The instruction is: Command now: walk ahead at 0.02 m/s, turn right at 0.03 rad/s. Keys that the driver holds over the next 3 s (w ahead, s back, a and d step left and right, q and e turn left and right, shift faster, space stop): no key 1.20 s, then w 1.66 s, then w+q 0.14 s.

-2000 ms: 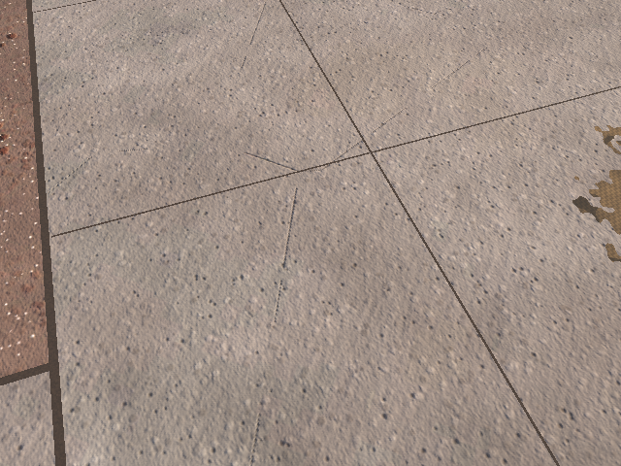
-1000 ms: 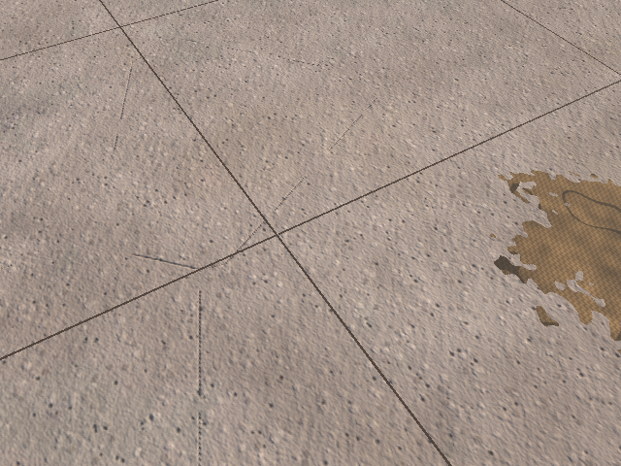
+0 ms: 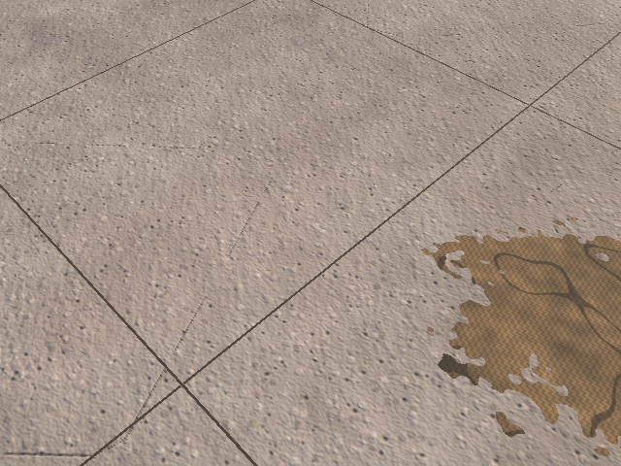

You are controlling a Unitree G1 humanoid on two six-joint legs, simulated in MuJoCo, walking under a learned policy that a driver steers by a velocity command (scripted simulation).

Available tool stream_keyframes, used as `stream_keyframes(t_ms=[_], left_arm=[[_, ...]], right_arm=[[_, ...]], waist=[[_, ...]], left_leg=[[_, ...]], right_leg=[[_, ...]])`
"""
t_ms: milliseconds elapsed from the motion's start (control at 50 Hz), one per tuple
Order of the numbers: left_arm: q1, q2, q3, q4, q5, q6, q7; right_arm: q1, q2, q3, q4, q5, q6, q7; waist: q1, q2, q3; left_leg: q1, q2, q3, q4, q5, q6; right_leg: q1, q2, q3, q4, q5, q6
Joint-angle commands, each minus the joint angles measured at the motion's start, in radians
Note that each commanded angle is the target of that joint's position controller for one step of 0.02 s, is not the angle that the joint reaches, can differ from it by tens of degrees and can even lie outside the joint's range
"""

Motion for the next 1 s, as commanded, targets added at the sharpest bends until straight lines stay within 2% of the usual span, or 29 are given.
stream_keyframes(t_ms=[20,100,320,660,1000], left_arm=[[-0.019,0.104,0.018,-0.033,-0.002,-0.045,0.000],[0.028,0.101,0.014,0.002,-0.012,-0.049,0.000],[0.034,0.087,0.003,0.061,-0.015,-0.042,-0.002],[0.059,0.066,-0.013,0.132,-0.011,-0.040,0.000],[0.125,0.041,-0.025,0.165,-0.012,-0.043,0.005]], right_arm=[[-0.025,-0.115,-0.029,-0.032,0.005,-0.016,-0.012],[-0.016,-0.111,-0.031,0.005,0.011,-0.011,-0.011],[-0.010,-0.127,-0.038,0.090,0.016,0.016,-0.025],[0.002,-0.120,-0.037,0.169,0.016,0.027,-0.036],[0.057,-0.100,-0.028,0.207,0.016,0.027,-0.041]], waist=[[-0.015,-0.065,-0.028],[0.001,-0.039,-0.046],[0.005,-0.017,-0.034],[-0.001,-0.020,0.007],[0.000,-0.011,0.030]], left_leg=[[0.160,0.046,-0.047,-0.023,0.066,0.033],[0.170,0.045,-0.041,-0.003,0.172,0.032],[0.193,0.044,-0.044,0.001,0.217,0.019],[0.196,0.042,-0.045,-0.033,0.145,0.009],[0.178,0.037,-0.047,-0.048,0.106,0.010]], right_leg=[[-0.121,-0.051,0.055,-0.169,0.053,-0.034],[-0.060,-0.042,0.039,-0.137,0.196,-0.039],[-0.010,-0.035,0.021,-0.139,0.335,-0.045],[-0.028,-0.022,0.003,-0.194,0.211,-0.041],[-0.047,-0.012,-0.013,-0.211,0.137,-0.038]])
Next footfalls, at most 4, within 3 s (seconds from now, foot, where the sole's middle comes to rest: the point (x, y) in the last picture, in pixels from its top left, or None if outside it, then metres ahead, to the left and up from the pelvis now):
1.96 right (378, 461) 0.51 -0.09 -0.77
2.52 left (266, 338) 0.82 0.16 -0.77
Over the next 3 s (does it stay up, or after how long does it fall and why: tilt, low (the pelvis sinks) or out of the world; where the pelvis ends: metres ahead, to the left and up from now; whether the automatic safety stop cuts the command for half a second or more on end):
stays up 0.91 0.05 0.00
